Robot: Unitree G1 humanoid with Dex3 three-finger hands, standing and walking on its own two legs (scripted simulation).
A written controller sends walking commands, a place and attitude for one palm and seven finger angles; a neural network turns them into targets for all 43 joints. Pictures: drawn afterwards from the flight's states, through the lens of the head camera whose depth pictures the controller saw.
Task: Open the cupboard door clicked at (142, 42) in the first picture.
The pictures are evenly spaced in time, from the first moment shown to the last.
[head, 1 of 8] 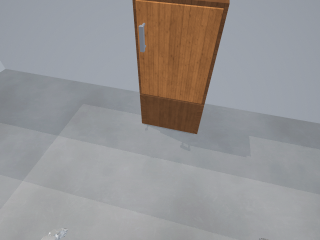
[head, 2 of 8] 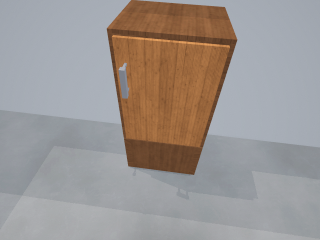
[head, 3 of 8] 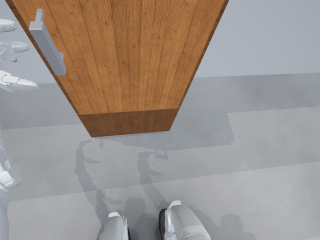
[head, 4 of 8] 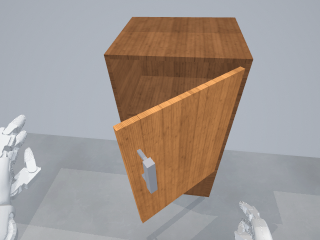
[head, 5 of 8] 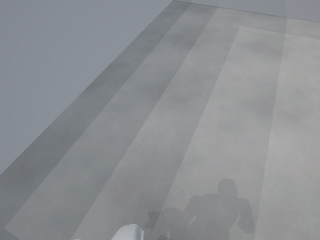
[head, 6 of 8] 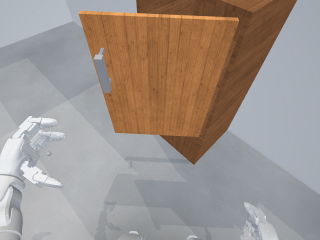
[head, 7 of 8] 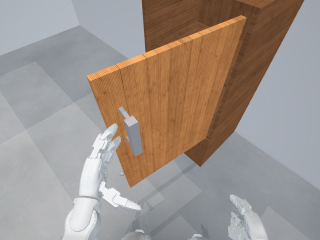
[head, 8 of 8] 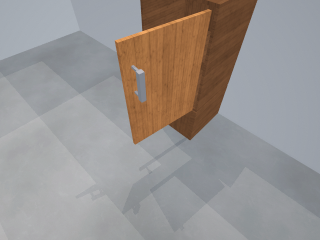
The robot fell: no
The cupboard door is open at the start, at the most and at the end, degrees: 0 81 81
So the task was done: yes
